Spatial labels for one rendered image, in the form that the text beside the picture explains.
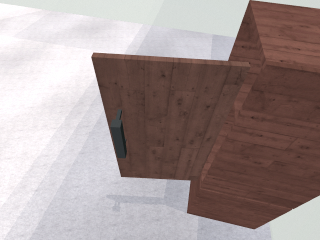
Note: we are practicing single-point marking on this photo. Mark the handle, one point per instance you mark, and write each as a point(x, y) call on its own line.
point(118, 135)

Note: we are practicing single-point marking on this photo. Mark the cupboard door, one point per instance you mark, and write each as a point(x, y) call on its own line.
point(173, 109)

